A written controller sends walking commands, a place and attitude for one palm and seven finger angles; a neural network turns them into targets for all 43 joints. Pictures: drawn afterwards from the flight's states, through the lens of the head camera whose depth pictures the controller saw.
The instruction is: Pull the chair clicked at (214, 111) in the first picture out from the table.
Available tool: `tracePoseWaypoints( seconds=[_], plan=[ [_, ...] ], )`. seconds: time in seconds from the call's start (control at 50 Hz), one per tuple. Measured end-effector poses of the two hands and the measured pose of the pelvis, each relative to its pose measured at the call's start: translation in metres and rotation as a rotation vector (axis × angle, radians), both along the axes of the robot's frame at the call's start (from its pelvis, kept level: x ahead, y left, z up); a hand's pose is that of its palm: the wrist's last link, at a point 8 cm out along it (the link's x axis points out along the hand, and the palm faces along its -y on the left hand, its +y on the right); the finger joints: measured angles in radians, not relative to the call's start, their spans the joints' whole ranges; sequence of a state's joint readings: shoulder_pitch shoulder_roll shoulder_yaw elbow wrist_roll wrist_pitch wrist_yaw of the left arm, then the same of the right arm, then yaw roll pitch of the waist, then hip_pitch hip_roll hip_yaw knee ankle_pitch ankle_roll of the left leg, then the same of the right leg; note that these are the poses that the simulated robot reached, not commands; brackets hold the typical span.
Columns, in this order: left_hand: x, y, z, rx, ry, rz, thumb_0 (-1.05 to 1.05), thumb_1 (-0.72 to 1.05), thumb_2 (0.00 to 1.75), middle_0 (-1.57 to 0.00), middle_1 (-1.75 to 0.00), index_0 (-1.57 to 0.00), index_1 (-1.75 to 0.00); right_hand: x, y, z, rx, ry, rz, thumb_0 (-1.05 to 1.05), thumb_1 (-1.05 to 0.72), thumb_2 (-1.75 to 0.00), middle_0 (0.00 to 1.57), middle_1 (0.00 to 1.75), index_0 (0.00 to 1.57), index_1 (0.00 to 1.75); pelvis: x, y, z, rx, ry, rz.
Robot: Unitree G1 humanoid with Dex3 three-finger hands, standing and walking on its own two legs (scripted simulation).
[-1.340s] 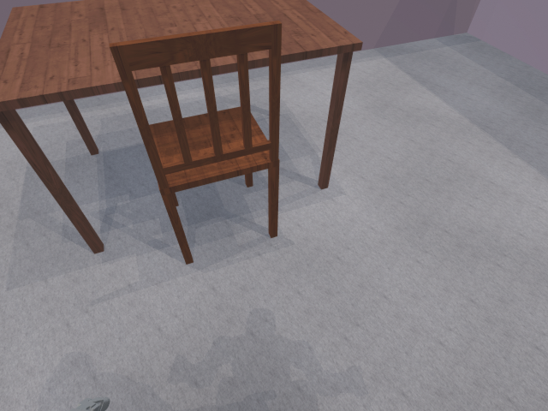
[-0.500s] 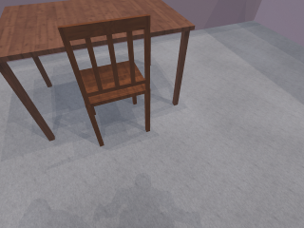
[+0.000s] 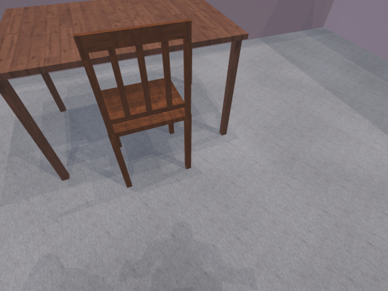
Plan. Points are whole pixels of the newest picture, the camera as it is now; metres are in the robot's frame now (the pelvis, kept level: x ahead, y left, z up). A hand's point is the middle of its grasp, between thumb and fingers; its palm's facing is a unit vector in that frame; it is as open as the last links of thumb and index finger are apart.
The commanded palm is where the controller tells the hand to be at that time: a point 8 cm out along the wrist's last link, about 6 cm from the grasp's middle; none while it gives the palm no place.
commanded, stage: look at it before walking up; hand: left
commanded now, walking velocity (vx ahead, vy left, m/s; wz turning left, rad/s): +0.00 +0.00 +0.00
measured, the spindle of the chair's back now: (144, 80) +0.91 +0.26 -0.08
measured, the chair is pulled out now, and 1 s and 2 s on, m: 0.00 0.00 0.00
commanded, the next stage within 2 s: walk to a spot facing it in 0.10 s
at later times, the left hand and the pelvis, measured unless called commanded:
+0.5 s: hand out of the picture +0.07 +0.21 -0.18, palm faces -0.12 -0.95 -0.28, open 7.3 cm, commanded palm none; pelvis -0.01 +0.00 -0.02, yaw -8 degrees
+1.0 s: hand out of the picture +0.09 +0.17 -0.16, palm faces -0.25 -0.95 -0.21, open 7.3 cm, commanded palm none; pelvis +0.07 -0.02 +0.00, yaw -22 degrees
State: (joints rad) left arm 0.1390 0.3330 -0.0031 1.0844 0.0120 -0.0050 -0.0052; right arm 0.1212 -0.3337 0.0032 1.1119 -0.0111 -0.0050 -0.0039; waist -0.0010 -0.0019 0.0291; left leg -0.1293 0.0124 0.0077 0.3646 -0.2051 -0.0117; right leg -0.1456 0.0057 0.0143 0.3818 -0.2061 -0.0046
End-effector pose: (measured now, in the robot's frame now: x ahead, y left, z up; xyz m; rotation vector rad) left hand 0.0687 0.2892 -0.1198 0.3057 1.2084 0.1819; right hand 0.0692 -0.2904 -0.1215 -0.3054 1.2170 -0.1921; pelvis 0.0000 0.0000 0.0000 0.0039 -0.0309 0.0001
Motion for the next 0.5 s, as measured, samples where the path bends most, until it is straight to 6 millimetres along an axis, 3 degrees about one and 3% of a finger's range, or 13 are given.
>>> tracePoseWaypoints(
  seconds=[0.34,0.5],
  plan=[
    [0.001,-0.001,-0.003,0.004,0.024,-0.004,0.01,0.91,0.89,-0.21,-0.30,-0.21,-0.30,0.002,0.003,-0.002,-0.001,-0.017,-0.028,0.00,-0.90,-0.90,0.21,0.30,0.20,0.30,0.001,0.001,-0.002,0.002,0.006,-0.039],
    [-0.001,-0.030,-0.022,-0.040,0.079,-0.070,0.01,0.91,0.89,-0.20,-0.30,-0.20,-0.30,-0.029,0.020,-0.023,0.067,-0.036,-0.134,0.00,-0.90,-0.90,0.21,0.30,0.20,0.30,-0.010,-0.004,-0.015,0.030,0.010,-0.137]
  ],
)
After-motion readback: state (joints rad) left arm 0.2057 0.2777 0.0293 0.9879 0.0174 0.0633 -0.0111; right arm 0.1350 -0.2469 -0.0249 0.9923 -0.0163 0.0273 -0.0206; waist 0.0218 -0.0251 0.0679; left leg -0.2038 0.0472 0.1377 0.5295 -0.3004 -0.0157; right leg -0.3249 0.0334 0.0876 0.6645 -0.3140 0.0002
